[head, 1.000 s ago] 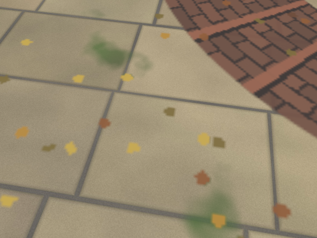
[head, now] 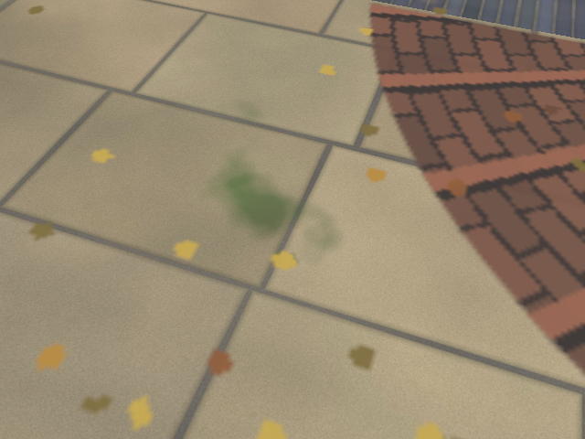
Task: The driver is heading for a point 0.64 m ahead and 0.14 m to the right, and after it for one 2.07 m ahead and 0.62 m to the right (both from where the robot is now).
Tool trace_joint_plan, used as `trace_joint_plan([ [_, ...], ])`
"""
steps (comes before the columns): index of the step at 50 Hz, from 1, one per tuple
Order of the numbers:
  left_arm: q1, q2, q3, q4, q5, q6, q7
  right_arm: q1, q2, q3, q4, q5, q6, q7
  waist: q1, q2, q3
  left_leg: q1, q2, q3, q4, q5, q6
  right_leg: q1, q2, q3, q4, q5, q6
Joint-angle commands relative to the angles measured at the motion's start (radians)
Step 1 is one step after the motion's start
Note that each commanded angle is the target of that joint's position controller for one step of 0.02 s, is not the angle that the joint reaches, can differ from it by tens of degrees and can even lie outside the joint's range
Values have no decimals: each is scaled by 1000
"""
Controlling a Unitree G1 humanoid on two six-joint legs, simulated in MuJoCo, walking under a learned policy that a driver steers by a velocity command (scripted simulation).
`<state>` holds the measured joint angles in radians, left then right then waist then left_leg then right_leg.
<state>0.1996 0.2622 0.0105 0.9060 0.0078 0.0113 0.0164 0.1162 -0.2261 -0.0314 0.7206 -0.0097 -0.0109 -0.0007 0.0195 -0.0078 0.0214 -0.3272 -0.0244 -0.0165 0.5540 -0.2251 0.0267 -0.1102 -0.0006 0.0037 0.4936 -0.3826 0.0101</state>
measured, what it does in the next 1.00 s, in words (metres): lifts its right foot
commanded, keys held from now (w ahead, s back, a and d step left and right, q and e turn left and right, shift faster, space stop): no key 0.66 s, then w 0.24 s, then w+e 0.10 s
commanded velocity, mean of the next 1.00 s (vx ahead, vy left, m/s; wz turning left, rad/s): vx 0.09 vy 0.00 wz -0.01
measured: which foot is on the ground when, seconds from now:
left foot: down 0.00-1.00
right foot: down 0.00-0.94, up 0.96-1.00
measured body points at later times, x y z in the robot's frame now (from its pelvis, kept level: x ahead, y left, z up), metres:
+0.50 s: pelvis -0.02 +0.00 +0.00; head -0.01 +0.01 +0.45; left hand -0.01 +0.26 -0.15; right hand +0.10 -0.25 -0.13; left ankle +0.04 +0.10 -0.73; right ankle -0.07 -0.13 -0.73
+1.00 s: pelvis +0.05 +0.03 +0.00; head +0.06 +0.04 +0.45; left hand +0.02 +0.29 -0.15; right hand +0.11 -0.24 -0.13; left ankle +0.05 +0.12 -0.73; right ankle -0.07 -0.12 -0.68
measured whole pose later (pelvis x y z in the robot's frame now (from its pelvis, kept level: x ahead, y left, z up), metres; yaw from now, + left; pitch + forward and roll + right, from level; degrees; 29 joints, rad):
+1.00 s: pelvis +0.05 +0.03 +0.00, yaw -1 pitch +0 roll +0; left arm 0.41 0.24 0.04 1.05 -0.04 -0.06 0.03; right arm 0.20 -0.24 -0.07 1.04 0.02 -0.10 0.01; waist 0.00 -0.04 0.01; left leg -0.25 -0.03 0.08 0.55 -0.30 0.06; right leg -0.23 -0.01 0.08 0.92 -0.47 -0.02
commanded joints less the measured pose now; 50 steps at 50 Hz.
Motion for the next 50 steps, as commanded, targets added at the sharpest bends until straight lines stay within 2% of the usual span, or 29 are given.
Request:
trace_joint_plan([
  [1, 50, 109, 27, -10, -2, 5, 10, -17, -123, -35, -39, 1, -12, -3, 4, 34, -101, 196, 108, -119, -40, 473, 77, -76, -41, 34, -55, 260, -3],
  [7, 51, 102, 31, 35, 0, 13, 19, -29, -121, -38, 17, 2, -7, -10, 5, 22, -62, 167, 92, -110, -74, 319, 66, -77, -38, 28, -75, 198, -4],
  [16, 81, 85, 27, 97, 0, -5, 25, -33, -116, -39, 106, 5, 5, -29, -2, 24, -12, 155, 73, -96, -114, 131, 48, -128, -34, 22, -99, 110, -10],
  [33, 175, 32, 11, 155, 1, -31, 25, -25, -98, -30, 246, 10, 18, -35, -13, 9, 21, 160, 51, -74, -125, 79, 35, -179, -30, 16, -124, 71, -18],
  [34, 199, 23, 9, 165, 0, -30, 26, -7, -90, -27, 262, 10, 19, -35, -12, 6, 2, 165, 40, -64, -128, -29, 34, -172, -26, 12, -134, -13, -23],
  [35, 207, 33, 13, 166, -4, -28, 28, 0, -97, -30, 271, 13, 21, -36, -12, -4, 21, 139, 20, -46, -115, -168, 33, -187, -24, 17, -138, -120, -39],
  [37, 208, 64, 23, 146, -12, -30, 34, -13, -108, -35, 273, 18, 12, -34, 1, -29, 78, 31, -9, -19, -68, -379, 37, -210, -58, 78, -167, -323, -94],
  [38, 235, 80, 30, 144, -16, -36, 35, -42, -99, -34, 263, 20, -2, -29, 19, -53, 106, -32, -17, -3, -25, -368, 33, -190, -106, 149, -211, -385, -128],
  [39, 269, 115, 42, 150, -23, -46, 35, -74, -78, -30, 251, 26, -21, -21, 36, -114, 128, -101, -30, 38, 68, -268, 19, -144, -192, 268, -284, -430, -174],
  [40, 250, 152, 57, 146, -28, -56, 35, -98, -69, -29, 241, 31, -38, -11, 33, -174, 167, -168, -8, 58, 175, -151, 17, -115, -294, 381, -345, -416, -219],
  [41, 233, 152, 60, 140, -27, -64, 34, -101, -75, -31, 236, 34, -51, -4, 26, -173, 188, -211, 33, 33, 220, -148, 28, -102, -340, 420, -354, -359, -240],
  [42, 221, 130, 58, 133, -27, -72, 30, -96, -77, -31, 234, 40, -63, 3, 15, -157, 196, -234, 52, 26, 206, -183, 40, -69, -337, 402, -340, -271, -232],
  [43, 208, 115, 56, 126, -31, -76, 24, -83, -73, -31, 237, 45, -73, 8, 1, -144, 191, -206, 56, 36, 132, -199, 49, -48, -310, 349, -313, -195, -209],
  [44, 187, 112, 56, 120, -37, -74, 18, -38, -64, -32, 254, 49, -79, 12, -27, -133, 174, -90, 39, 67, 18, -160, 53, -79, -267, 275, -276, -136, -179],
  [45, 178, 113, 57, 113, -37, -71, 13, 38, -72, -42, 291, 48, -80, 13, -55, -122, 137, 82, -4, 103, -46, -85, 45, -144, -214, 208, -221, -57, -155],
  [46, 168, 115, 55, 103, -34, -72, 10, 144, -102, -60, 329, 44, -78, 10, -99, -100, 80, 261, -24, 89, -62, -34, 43, -221, -167, 169, -125, 108, -136],
  [47, 128, 75, 42, 78, -36, -78, 6, 291, -176, -85, 359, 40, -81, 3, -164, 50, 20, 442, 118, -143, -169, -120, 100, -363, -70, 64, 159, 239, -81],
  [48, 134, 5, 25, 37, -35, -96, 11, 431, -268, -103, 380, 37, -84, 7, -189, 302, -86, 598, 363, -568, -338, -222, 234, -558, 49, -15, 517, -41, -23],
  [49, 106, 51, 42, 30, -55, -109, 11, 385, -173, -67, 378, 16, -98, 10, -153, 185, -50, 525, 426, -667, -371, -249, 258, -627, 30, 136, 721, -157, -42],
  [50, 108, 65, 49, 27, -75, -115, 4, 291, -124, -48, 348, 15, -107, 9, -106, 129, 31, 452, 408, -534, -373, -237, 221, -670, -21, 175, 772, -75, -77],
])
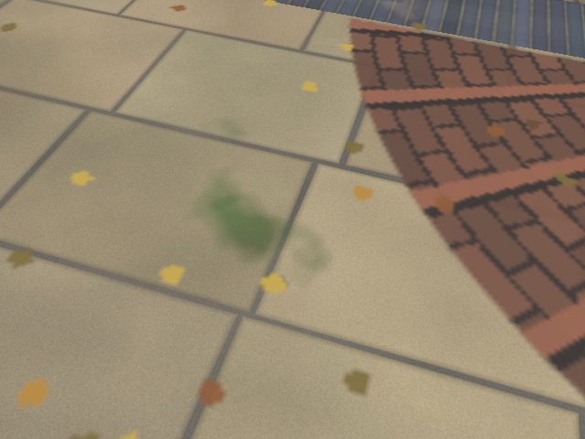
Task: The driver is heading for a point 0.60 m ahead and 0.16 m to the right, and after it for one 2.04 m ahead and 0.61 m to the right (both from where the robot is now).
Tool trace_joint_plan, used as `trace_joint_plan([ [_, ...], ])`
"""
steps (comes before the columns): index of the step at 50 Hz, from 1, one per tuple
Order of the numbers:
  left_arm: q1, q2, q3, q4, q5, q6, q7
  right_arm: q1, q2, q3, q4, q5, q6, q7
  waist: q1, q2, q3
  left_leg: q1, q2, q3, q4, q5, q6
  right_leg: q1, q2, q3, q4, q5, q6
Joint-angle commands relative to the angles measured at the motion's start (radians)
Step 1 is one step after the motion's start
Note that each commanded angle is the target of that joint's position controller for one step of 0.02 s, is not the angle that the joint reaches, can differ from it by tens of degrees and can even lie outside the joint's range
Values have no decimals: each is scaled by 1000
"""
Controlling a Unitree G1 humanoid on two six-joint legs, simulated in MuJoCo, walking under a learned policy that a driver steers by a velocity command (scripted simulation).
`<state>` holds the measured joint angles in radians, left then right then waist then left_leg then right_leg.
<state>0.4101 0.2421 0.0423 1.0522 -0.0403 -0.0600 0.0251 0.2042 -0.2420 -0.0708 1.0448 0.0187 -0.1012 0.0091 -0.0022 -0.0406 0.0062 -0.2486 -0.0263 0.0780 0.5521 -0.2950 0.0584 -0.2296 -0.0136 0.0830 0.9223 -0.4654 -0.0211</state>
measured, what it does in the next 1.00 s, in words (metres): walks ahead, turning right: right foot, then left foot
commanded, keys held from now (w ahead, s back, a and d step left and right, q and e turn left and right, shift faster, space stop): w+e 0.68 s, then w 0.32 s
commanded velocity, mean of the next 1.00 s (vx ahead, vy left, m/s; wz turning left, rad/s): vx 0.47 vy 0.00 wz -0.42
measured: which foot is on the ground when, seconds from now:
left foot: down 0.00-0.42, up 0.44-0.94, down 0.96-1.00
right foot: up 0.00-0.42, down 0.44-0.98, up 1.00-1.00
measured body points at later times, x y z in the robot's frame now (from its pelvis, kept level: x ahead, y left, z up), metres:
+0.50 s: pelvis +0.24 -0.07 -0.02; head +0.27 -0.08 +0.43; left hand +0.48 +0.13 -0.12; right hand +0.17 -0.33 -0.16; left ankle +0.05 +0.10 -0.64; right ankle +0.32 -0.15 -0.73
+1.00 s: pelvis +0.53 -0.12 -0.01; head +0.56 -0.14 +0.44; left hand +0.66 +0.13 -0.13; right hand +0.62 -0.43 -0.09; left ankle +0.67 -0.07 -0.73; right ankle +0.34 -0.16 -0.70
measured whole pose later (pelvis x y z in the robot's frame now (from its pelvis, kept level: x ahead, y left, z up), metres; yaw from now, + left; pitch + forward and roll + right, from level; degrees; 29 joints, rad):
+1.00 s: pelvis +0.53 -0.12 -0.01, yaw -27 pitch +2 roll +1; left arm 0.39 0.28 0.06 0.86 -0.01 -0.05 0.01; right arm 0.04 -0.26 -0.03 0.77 -0.01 -0.14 0.03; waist 0.06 -0.01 0.01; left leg -0.45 -0.03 0.02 0.51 -0.11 0.05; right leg -0.14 0.09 0.16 0.77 -0.46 -0.06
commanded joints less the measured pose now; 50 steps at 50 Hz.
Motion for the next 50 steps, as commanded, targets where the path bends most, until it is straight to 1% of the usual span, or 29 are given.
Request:
trace_joint_plan([
  [1, -100, 78, 19, -112, -23, -45, -9, 132, -83, 2, 1, -12, -22, 1, -54, 131, 70, 320, 361, -497, -388, -128, 145, -534, -48, 90, 317, 110, -65],
  [2, -108, 73, 27, -109, -14, -43, -8, 98, -73, 9, -6, -12, -24, 4, -37, 117, 97, 287, 327, -390, -400, -26, 109, -527, -70, 84, 264, 182, -71],
  [4, -101, 67, 38, -103, -5, -25, -19, 110, -44, 22, 2, -25, -18, 0, -23, 137, 79, 253, 258, -212, -398, 167, 59, -462, -89, 46, 208, 262, -67],
  [6, -129, 38, 36, -118, -1, -8, -30, 146, -73, 21, 13, -34, -16, -11, -23, 107, 80, 246, 259, -147, -411, 273, 76, -491, -93, 23, 193, 302, -44],
  [9, -241, 24, 29, -184, 3, -2, -35, 136, -110, 18, 3, -42, -11, -26, -28, 79, 119, 219, 270, -80, -448, 327, 91, -552, -97, 14, 59, 385, -14],
  [13, -391, 11, 11, -263, 15, -4, -56, 166, -132, 16, -5, -30, -4, -40, -60, 78, 143, 209, 264, 38, -465, 385, 81, -500, -88, -87, -152, 503, -15],
  [16, -462, 9, 5, -313, 13, -3, -80, 210, -142, 11, 2, -17, 10, -41, -65, 71, 155, 298, 288, 93, -409, 505, 73, -491, -69, -136, -243, 469, -48],
  [19, -415, 58, 29, -338, 12, 1, -99, 180, -184, -1, -23, -15, 29, -47, 6, 134, 67, 368, 308, 144, -223, 1000, 49, -328, 15, -212, -261, 358, -106],
  [20, -324, 94, 48, -324, 9, 5, -102, 159, -200, -7, -38, -18, 39, -51, 63, 159, 6, 364, 309, 152, -85, 1130, 41, -212, 52, -227, -253, 317, -130],
  [21, -185, 147, 76, -294, 7, 9, -99, 133, -213, -10, -54, -17, 45, -52, 141, 156, -74, 299, 294, 154, 107, 1129, 24, -10, 85, -221, -301, 337, -163],
  [22, -28, 213, 112, -256, 6, 20, -78, 126, -209, -6, -74, -19, 40, -50, 215, 98, -149, 92, 246, 150, 381, 892, -13, 275, 48, -97, -355, 318, -203],
  [23, -20, 295, 121, -254, 7, 24, -59, 210, -44, 37, -121, -44, 15, -27, 92, -185, -224, -341, 42, 107, 787, -137, -70, 580, -225, 441, -424, 178, -363],
  [24, 3, 261, 105, -276, 26, 9, -58, 149, -86, 36, -160, -5, -39, -9, 120, -133, -377, -468, -30, -155, 957, -286, -56, 654, -338, 816, -625, 51, -454],
  [25, -30, 201, 89, -269, 36, -7, -57, 28, -149, 17, -204, 33, -67, -3, 134, -83, -232, -572, 33, -195, 936, -191, -23, 573, -301, 682, -667, 90, -381],
  [26, -107, 162, 78, -281, 28, -21, -59, 4, -154, 17, -216, 31, -78, -6, 84, 5, -128, -546, 84, -189, 838, -91, -7, 408, -255, 527, -671, 192, -338],
  [27, -187, 137, 69, -301, 29, -29, -64, 13, -154, 10, -202, 12, -75, -16, 31, 74, -76, -471, 118, -183, 748, -45, -13, 253, -211, 425, -680, 303, -304],
  [29, -247, 116, 57, -325, 39, -33, -61, 61, -164, -5, -201, -7, -41, -18, -31, 59, -50, -347, 155, -192, 646, -10, -35, 88, -158, 320, -712, 416, -282],
  [30, -239, 126, 58, -324, 32, -35, -57, 58, -151, -6, -212, -18, -27, -19, -38, 54, -38, -333, 161, -180, 596, -3, -54, 41, -149, 293, -724, 456, -287],
  [32, -198, 154, 64, -316, 27, -36, -41, -8, -130, -2, -245, -39, -11, -26, -28, 42, -10, -340, 153, -152, 483, 70, -92, -32, -123, 230, -740, 502, -287],
  [33, -175, 170, 68, -314, 27, -34, -32, -60, -125, 0, -266, -42, -8, -30, -13, 33, 5, -359, 143, -143, 404, 133, -106, -46, -108, 212, -743, 499, -279],
  [37, -100, 165, 64, -295, 22, -22, -17, -199, -88, 16, -304, -33, -17, -21, 54, -21, 12, -300, 90, -119, 79, 414, -109, -50, -52, 137, -721, 426, -205],
  [39, -57, 159, 60, -273, 21, -23, -18, -251, -87, 20, -321, -24, -24, -10, 85, -36, 14, -262, 76, -112, 16, 483, -99, -28, -70, 153, -718, 384, -191],
  [42, -10, 155, 56, -248, 21, -19, -18, -311, -115, 18, -353, -18, -35, 6, 106, -41, 26, -330, 74, -124, -46, 411, -68, 123, -127, 208, -647, 422, -194],
  [45, 7, 174, 61, -238, 28, -3, -9, -296, -142, 12, -364, -16, -47, 18, 82, -65, 20, -321, 55, -112, -88, 262, -25, 247, -180, 260, -575, 571, -183],
  [46, -9, 180, 62, -242, 28, 2, -8, -237, -157, 4, -352, -16, -51, 17, 47, -80, -5, -241, 35, -91, -111, 228, -3, 258, -171, 252, -526, 710, -171],
  [47, -33, 168, 55, -250, 31, 5, -10, -117, -186, -12, -318, -19, -54, 13, -15, -71, -81, -69, 26, -79, -134, 264, 32, 243, -124, 213, -407, 858, -149],
  [48, -61, 141, 40, -275, 41, 2, -13, 59, -231, -26, -289, -33, -55, 7, -96, -31, -227, 214, 145, -195, -81, 306, 102, 109, -73, 167, -178, 787, -117],
  [49, 69, 70, 18, -270, 27, -14, -21, 210, -310, -54, -256, -37, -41, 6, -90, 205, -386, 625, 357, -576, -93, 170, 262, -268, 80, 61, 192, 409, -28],
  [50, 77, 96, 15, -265, 15, -25, -22, 236, -238, -38, -227, -10, -31, 15, -95, 298, -376, 668, 430, -819, -233, -18, 282, -462, 104, 91, 331, -98, -20],
])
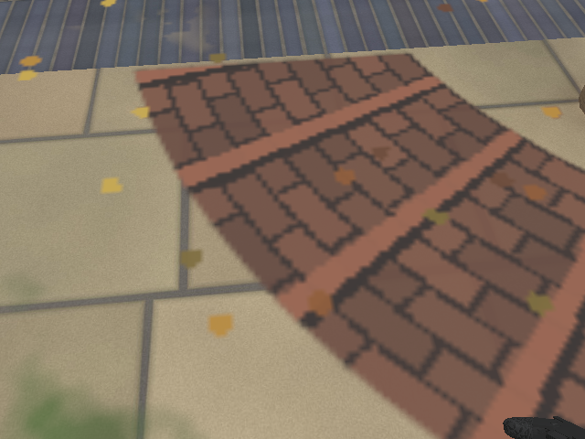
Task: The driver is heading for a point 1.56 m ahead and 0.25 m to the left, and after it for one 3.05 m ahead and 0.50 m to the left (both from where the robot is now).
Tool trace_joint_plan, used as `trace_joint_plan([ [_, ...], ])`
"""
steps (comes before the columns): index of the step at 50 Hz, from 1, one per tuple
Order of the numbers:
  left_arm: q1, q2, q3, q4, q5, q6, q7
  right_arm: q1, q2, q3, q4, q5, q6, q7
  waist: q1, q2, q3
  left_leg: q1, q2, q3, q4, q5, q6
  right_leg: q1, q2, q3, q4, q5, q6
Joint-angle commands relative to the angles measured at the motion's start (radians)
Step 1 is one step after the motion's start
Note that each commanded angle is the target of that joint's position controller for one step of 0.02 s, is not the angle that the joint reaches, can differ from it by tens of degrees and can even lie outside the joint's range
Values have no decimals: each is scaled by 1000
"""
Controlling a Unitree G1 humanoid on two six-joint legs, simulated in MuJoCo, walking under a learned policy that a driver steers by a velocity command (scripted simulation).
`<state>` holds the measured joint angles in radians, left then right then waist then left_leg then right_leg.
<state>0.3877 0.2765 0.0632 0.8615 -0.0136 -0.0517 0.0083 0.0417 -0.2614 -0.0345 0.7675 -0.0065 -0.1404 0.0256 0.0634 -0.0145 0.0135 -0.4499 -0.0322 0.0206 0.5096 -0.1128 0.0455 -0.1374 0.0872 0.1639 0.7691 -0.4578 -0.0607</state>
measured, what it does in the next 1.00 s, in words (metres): walks ahead: right foot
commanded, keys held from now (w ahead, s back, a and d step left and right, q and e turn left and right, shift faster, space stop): w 0.60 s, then w+q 0.40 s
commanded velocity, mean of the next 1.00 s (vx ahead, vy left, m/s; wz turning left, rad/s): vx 0.50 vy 0.00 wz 0.09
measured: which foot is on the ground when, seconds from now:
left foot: down 0.00-0.46, up 0.48-1.00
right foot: up 0.00-0.44, down 0.46-1.00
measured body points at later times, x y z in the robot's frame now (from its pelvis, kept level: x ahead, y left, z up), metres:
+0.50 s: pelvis +0.28 -0.03 +0.00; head +0.32 -0.04 +0.45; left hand +0.52 +0.19 -0.07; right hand +0.25 -0.31 -0.14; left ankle +0.11 +0.10 -0.70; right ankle +0.39 -0.13 -0.73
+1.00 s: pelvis +0.55 -0.01 +0.00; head +0.58 +0.00 +0.45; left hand +0.52 +0.28 -0.13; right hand +0.79 -0.21 -0.10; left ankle +0.67 +0.11 -0.72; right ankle +0.39 -0.14 -0.72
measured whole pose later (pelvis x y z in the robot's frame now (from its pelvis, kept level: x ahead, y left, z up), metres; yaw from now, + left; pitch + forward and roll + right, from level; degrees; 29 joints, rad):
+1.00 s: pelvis +0.55 -0.01 +0.00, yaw +9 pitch +3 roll -2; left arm 0.33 0.28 0.06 0.89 -0.01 -0.05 0.02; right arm 0.08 -0.26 -0.04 0.73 0.02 -0.05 0.06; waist 0.06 0.02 0.01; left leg -0.56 0.03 0.04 0.58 -0.08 0.08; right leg 0.10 0.00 -0.20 0.30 -0.43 0.01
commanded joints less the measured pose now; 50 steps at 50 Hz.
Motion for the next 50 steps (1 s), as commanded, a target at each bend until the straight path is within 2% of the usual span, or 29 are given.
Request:
trace_joint_plan([
  [1, 1, 140, 14, -92, -28, -39, -6, 328, -156, -55, 36, 27, 13, -3, -163, 166, -206, 737, 404, -666, -218, -320, 241, -644, -60, 27, 548, -53, 10],
  [2, -78, 140, 12, -113, -23, -41, -6, 247, -132, -45, 15, 19, 22, -5, -141, 81, -102, 585, 363, -537, -245, -276, 206, -640, -114, -26, 523, 36, 9],
  [3, -120, 125, 13, -124, -6, -42, -6, 200, -110, -35, 11, 10, 26, -3, -115, 46, -20, 454, 319, -452, -284, -187, 198, -621, -147, -53, 452, 96, 14],
  [4, -115, 115, 17, -124, 5, -38, -5, 178, -94, -28, 8, -1, 23, -1, -86, 66, -4, 381, 285, -391, -308, -103, 184, -569, -180, -57, 397, 138, 16],
  [6, -79, 71, 10, -115, 4, -29, -6, 178, -99, -28, 18, 0, 20, 2, -61, 102, -12, 312, 246, -303, -345, 13, 186, -508, -197, -83, 337, 169, 30],
  [8, -114, 55, 4, -133, 10, -25, -3, 198, -129, -36, 34, 7, 17, -2, -61, 97, -4, 296, 242, -239, -369, 127, 200, -531, -208, -103, 251, 224, 51],
  [10, -184, 45, -3, -158, 15, -29, -3, 221, -151, -42, 47, 12, 23, -10, -78, 80, 2, 302, 228, -183, -380, 194, 192, -539, -211, -116, 116, 332, 65],
  [13, -290, 23, -14, -185, 10, -38, -13, 268, -164, -43, 68, 22, 34, -18, -115, 79, 14, 296, 190, -108, -380, 202, 157, -472, -180, -147, -94, 501, 66],
  [17, -405, 34, -16, -227, -4, -45, -32, 350, -174, -44, 106, 31, 50, -21, -150, 82, 40, 395, 238, -125, -348, 175, 148, -469, -152, -151, -212, 531, 51],
  [20, -418, 63, -8, -247, -4, -52, -46, 357, -191, -50, 120, 31, 68, -27, -123, 94, 35, 494, 285, -143, -280, 258, 124, -449, -138, -148, -265, 425, 14],
  [21, -379, 81, 0, -240, -2, -54, -47, 345, -202, -53, 119, 30, 74, -29, -95, 103, 10, 507, 283, -135, -228, 370, 113, -381, -119, -163, -278, 392, -2],
  [22, -283, 108, 16, -214, 1, -55, -44, 327, -204, -52, 116, 30, 79, -31, -35, 101, -49, 494, 253, -103, -112, 520, 94, -235, -92, -191, -308, 395, -27],
  [23, -123, 160, 40, -168, 6, -53, -36, 324, -180, -41, 105, 22, 81, -33, 34, 80, -159, 401, 202, -64, 81, 526, 64, 11, -116, -171, -289, 427, -64],
  [24, 32, 249, 61, -146, 25, -48, -27, 374, -108, -16, 72, 2, 68, -32, 54, -73, -322, 82, 103, -7, 441, 218, 10, 392, -352, 136, -251, 433, -172],
  [25, 74, 257, 61, -126, 12, -40, -32, 457, -36, 8, 84, 8, 47, -24, 27, -274, -430, -187, -22, -77, 681, -466, -18, 568, -492, 516, -385, 263, -273],
  [26, 52, 171, 37, -129, 3, -38, -31, 373, -148, -20, 77, 35, 33, -16, 51, -173, -325, -298, 36, -146, 775, -463, -5, 500, -456, 487, -431, 149, -233],
  [27, -30, 150, 27, -140, -1, -38, -29, 284, -173, -28, 47, 47, 25, -14, 32, -124, -182, -334, 85, -109, 762, -363, 3, 349, -424, 345, -459, 202, -200],
  [28, -97, 133, 20, -149, 8, -38, -31, 240, -163, -28, 41, 35, 24, -18, 3, -54, -111, -298, 124, -89, 714, -276, -2, 210, -384, 252, -491, 291, -185],
  [29, -142, 107, 13, -154, 17, -41, -35, 236, -153, -32, 41, 22, 32, -20, -31, -44, -66, -250, 151, -88, 663, -224, -9, 105, -350, 181, -526, 372, -178],
  [30, -163, 94, 10, -153, 23, -45, -37, 260, -134, -32, 46, 20, 43, -19, -62, -67, -60, -192, 169, -93, 638, -191, -16, 39, -328, 140, -558, 405, -176],
  [31, -172, 89, 11, -147, 20, -52, -38, 285, -109, -28, 57, 24, 56, -19, -78, -74, -59, -163, 175, -91, 621, -172, -24, 5, -320, 97, -588, 420, -180],
  [33, -168, 105, 17, -126, 20, -66, -35, 274, -91, -26, 54, 26, 77, -23, -88, -67, -31, -181, 180, -93, 580, -113, -41, -37, -317, 15, -629, 468, -185],
  [36, -131, 121, 24, -91, 28, -68, -21, 192, -88, -29, 26, 23, 81, -23, -66, -39, 5, -251, 170, -125, 449, 41, -54, -17, -311, -81, -654, 510, -167],
  [40, -115, 139, 25, -67, 24, -65, -9, 80, -66, -21, -11, 23, 71, -5, -26, -31, 33, -210, 137, -78, 227, 229, -43, 7, -290, -202, -671, 517, -122],
  [43, -63, 152, 29, -33, 15, -52, -3, -6, -54, -13, -55, 24, 69, 10, 11, -17, 62, -246, 128, -54, 139, 225, -25, 115, -324, -237, -651, 539, -113],
  [46, -44, 164, 36, -13, 5, -26, 2, -55, -61, -15, -104, 25, 71, 30, 15, -23, 70, -289, 111, -20, 97, 103, 6, 242, -363, -259, -576, 656, -94],
  [48, -68, 188, 43, -20, 2, -9, 11, -27, -83, -26, -121, 25, 73, 41, -19, -53, 31, -206, 66, 37, 90, -2, 38, 275, -368, -291, -467, 941, -69],
  [49, -78, 202, 47, -26, 2, -1, 18, 31, -105, -39, -116, 24, 76, 42, -54, -75, -16, -112, 27, 71, 97, -50, 57, 276, -362, -309, -367, 1114, -54],
  [50, -93, 205, 47, -33, 3, 10, 25, 159, -143, -63, -90, 26, 78, 38, -127, -68, -86, 62, -17, 91, 57, -30, 86, 235, -335, -339, -191, 1196, -30],
])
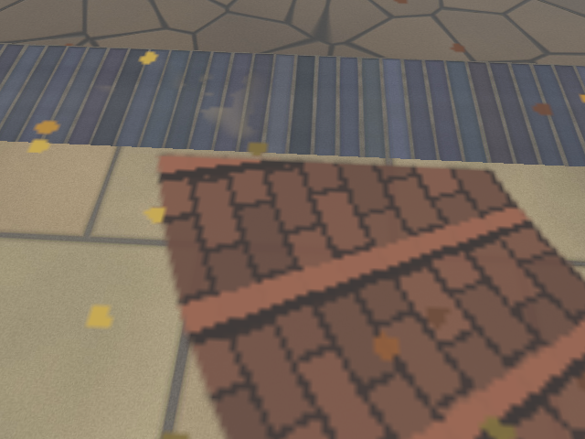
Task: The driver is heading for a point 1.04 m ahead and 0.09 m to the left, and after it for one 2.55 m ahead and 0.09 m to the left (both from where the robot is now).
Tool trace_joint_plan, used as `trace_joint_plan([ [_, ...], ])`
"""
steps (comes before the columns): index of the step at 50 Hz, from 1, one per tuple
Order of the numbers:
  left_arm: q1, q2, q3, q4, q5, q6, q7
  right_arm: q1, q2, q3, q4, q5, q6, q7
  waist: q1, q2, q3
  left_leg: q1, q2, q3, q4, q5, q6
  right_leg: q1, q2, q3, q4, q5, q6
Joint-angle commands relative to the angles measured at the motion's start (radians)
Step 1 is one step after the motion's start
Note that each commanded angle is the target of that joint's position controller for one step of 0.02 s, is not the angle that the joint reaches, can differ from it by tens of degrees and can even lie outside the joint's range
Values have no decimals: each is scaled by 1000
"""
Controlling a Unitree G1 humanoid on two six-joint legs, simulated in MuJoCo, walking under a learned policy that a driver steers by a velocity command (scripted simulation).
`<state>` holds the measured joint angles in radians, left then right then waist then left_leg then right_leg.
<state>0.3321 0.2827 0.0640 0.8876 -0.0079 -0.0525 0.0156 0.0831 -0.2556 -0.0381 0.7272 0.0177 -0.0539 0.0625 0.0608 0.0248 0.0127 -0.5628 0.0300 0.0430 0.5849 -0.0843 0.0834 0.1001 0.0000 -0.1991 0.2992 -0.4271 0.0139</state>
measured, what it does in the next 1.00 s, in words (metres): walks ahead, turning left: left foot, then right foot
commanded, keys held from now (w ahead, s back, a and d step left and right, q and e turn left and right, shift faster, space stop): w+q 0.30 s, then w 0.68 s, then w+e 0.02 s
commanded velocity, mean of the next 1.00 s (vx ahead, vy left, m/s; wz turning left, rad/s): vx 0.50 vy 0.00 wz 0.29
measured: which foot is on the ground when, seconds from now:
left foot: up 0.00-0.00, down 0.02-0.50, up 0.52-1.00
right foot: down 0.00-0.04, up 0.06-0.48, down 0.50-1.00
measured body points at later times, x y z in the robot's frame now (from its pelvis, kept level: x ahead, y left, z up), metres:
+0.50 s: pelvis +0.29 +0.01 +0.00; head +0.31 +0.01 +0.45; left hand +0.45 +0.29 -0.07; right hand +0.40 -0.27 -0.11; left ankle +0.14 +0.10 -0.72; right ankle +0.44 -0.08 -0.72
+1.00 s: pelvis +0.55 +0.08 +0.01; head +0.58 +0.09 +0.46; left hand +0.44 +0.35 -0.12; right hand +0.84 -0.05 -0.06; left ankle +0.65 +0.23 -0.71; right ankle +0.44 -0.08 -0.72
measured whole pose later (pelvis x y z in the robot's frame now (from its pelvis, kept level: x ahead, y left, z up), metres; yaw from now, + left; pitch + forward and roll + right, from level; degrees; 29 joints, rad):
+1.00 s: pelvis +0.55 +0.08 +0.01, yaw +16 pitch +3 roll -1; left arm 0.41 0.29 0.05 0.88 -0.02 -0.06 0.00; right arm 0.03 -0.25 -0.03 0.64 0.01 -0.08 0.04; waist 0.10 0.02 0.01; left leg -0.52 0.03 0.00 0.50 -0.04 0.04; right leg 0.05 0.02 -0.01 0.29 -0.38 0.00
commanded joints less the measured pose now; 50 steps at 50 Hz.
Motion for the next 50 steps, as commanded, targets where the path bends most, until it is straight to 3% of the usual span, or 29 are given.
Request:
trace_joint_plan([
  [1, -34, 186, 38, -74, 1, 9, 25, 284, -218, -95, -12, 4, -4, -14, -201, -59, -177, 464, -55, -24, -52, -12, 95, -181, -207, 12, 527, 1017, -66],
  [2, 54, 68, -2, -122, 30, -19, 9, 354, -339, -125, -6, 6, 1, -31, -149, 178, -289, 869, 208, -510, -68, -81, 265, -638, -50, 25, 918, 328, 1],
  [3, 19, 71, -13, -129, 21, -63, -10, 368, -297, -105, -26, 5, -6, -31, -162, 163, -418, 997, 320, -887, -240, -156, 351, -829, 60, 245, 1083, -163, 3],
  [4, -90, 136, 7, -158, -22, -88, -25, 349, -234, -86, -24, -5, -10, -31, -192, 100, -312, 937, 283, -745, -264, -159, 288, -926, -6, 311, 1107, -96, -22],
  [5, -134, 130, 2, -176, -27, -100, -26, 290, -203, -78, -32, -3, -13, -33, -162, 40, -197, 785, 242, -605, -271, -103, 250, -926, -49, 292, 1034, -5, -37],
  [6, -144, 127, 6, -171, -5, -101, -18, 219, -176, -70, -48, -3, -13, -34, -117, -23, -119, 626, 201, -505, -287, -16, 222, -872, -85, 282, 940, 50, -33],
  [7, -131, 138, 16, -169, 10, -90, -13, 170, -149, -60, -67, -11, -12, -37, -77, -8, -83, 507, 172, -442, -312, 74, 210, -793, -111, 282, 875, 86, -24],
  [9, -100, 119, 17, -171, 20, -64, -12, 139, -149, -60, -85, -14, -13, -42, -39, 20, -67, 387, 137, -393, -352, 152, 218, -717, -115, 271, 809, 117, 5],
  [11, -122, 96, 13, -186, 25, -49, -7, 155, -174, -68, -83, -10, -16, -54, -37, 23, -50, 322, 114, -333, -366, 208, 217, -708, -104, 252, 713, 186, 37],
  [14, -240, 65, 0, -221, 25, -49, -7, 199, -191, -75, -70, 0, -10, -71, -80, 37, -27, 288, 64, -279, -357, 145, 171, -683, -68, 247, 472, 385, 57],
  [16, -304, 54, -7, -234, 15, -56, -16, 227, -189, -74, -60, 2, -4, -76, -110, 58, -26, 289, 52, -272, -346, 69, 145, -634, -38, 240, 334, 495, 57],
  [20, -361, 85, -1, -255, 4, -73, -39, 295, -173, -68, -24, 4, -1, -76, -141, 73, -16, 396, 114, -344, -288, 0, 129, -612, -31, 259, 225, 514, 25],
  [23, -313, 114, 13, -252, 5, -84, -44, 286, -179, -70, -16, -2, 6, -76, -104, 103, -10, 471, 152, -395, -212, 78, 105, -560, -23, 243, 181, 389, -27],
  [24, -240, 130, 24, -231, 9, -87, -40, 276, -166, -66, -20, -3, 8, -76, -64, 100, -39, 474, 120, -380, -140, 181, 87, -459, -6, 219, 144, 380, -53],
  [25, -123, 165, 38, -211, 21, -91, -35, 270, -130, -51, -30, -10, 7, -73, -9, 68, -138, 428, 66, -333, 33, 218, 57, -266, -71, 273, 167, 404, -102],
  [26, 22, 241, 57, -196, 30, -91, -33, 346, -79, -31, -45, -24, 0, -75, 7, -105, -295, 215, -38, -246, 343, -31, 6, 54, -257, 516, 201, 420, -204],
  [27, 107, 265, 70, -141, 14, -75, -46, 445, -54, -20, -43, 7, -13, -73, -14, -386, -351, -98, -133, -184, 611, -497, -49, 246, -398, 942, 41, 120, -330],
  [28, 87, 174, 46, -152, -10, -73, -48, 360, -153, -39, -35, 19, -16, -73, 21, -228, -231, -215, -74, -240, 705, -470, -45, 179, -380, 953, -11, -101, -293],
  [29, 23, 133, 31, -162, -5, -66, -43, 239, -180, -46, -61, 15, -16, -72, 28, -133, -109, -244, -32, -205, 704, -375, -41, 52, -342, 806, -22, -70, -251],
  [30, -29, 118, 21, -171, 8, -59, -43, 182, -166, -43, -75, 0, -17, -71, 7, -78, -45, -215, 7, -168, 662, -305, -44, -69, -300, 698, -42, 49, -240],
  [31, -62, 100, 14, -171, 14, -57, -42, 166, -150, -45, -81, -11, -19, -68, -18, -78, -11, -184, 39, -158, 598, -255, -47, -148, -265, 631, -65, 140, -237],
  [32, -76, 88, 8, -171, 21, -58, -40, 181, -132, -44, -79, -11, -19, -65, -40, -107, -13, -130, 60, -151, 558, -225, -50, -196, -235, 574, -85, 211, -228],
  [34, -69, 90, 8, -158, 12, -63, -39, 201, -100, -39, -70, -8, -14, -63, -54, -130, -25, -97, 68, -123, 496, -205, -63, -225, -211, 497, -112, 323, -237],
  [37, -42, 133, 19, -135, 3, -60, -30, 120, -74, -27, -98, -16, -15, -64, -40, -100, -8, -130, 81, -101, 337, -101, -88, -224, -213, 420, -145, 450, -251],
  [41, 4, 151, 22, -104, -8, -46, -23, 0, -52, -16, -119, -10, -26, -52, 2, -96, 10, -69, 57, -69, 97, 100, -95, -221, -176, 319, -150, 484, -217],
  [44, 61, 159, 22, -73, -14, -34, -23, -83, -55, -16, -143, 0, -32, -39, 32, -95, 32, -41, 33, -55, 6, 143, -89, -182, -199, 315, -133, 471, -210],
  [47, 79, 172, 27, -52, -18, -18, -18, -123, -73, -21, -167, 3, -39, -24, 23, -105, 47, -42, 21, -58, -55, 66, -55, -94, -244, 333, -86, 519, -193],
  [49, 59, 191, 33, -48, -18, -8, -12, -63, -102, -34, -156, -1, -43, -22, -27, -118, 11, 67, -7, -36, -92, 9, -24, -63, -247, 321, -3, 691, -170],
  [50, 48, 186, 30, -48, -21, -4, -11, 41, -131, -51, -127, -7, -44, -27, -87, -106, -51, 237, -32, -15, -128, 24, 0, -94, -211, 296, 121, 826, -150],
])
Keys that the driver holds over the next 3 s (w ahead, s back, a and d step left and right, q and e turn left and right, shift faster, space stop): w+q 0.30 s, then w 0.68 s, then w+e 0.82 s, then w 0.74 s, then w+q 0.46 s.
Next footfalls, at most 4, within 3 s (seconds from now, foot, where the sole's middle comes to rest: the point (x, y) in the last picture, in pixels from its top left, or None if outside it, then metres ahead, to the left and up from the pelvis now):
0.02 left None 0.18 0.10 -0.76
0.50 right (351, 435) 0.48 -0.07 -0.76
1.02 left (220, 340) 0.68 0.25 -0.76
1.56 right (307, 238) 1.00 0.05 -0.76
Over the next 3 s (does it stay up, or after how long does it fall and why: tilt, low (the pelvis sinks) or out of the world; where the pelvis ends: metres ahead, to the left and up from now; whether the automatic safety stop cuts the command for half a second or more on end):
stays up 1.66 0.03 0.01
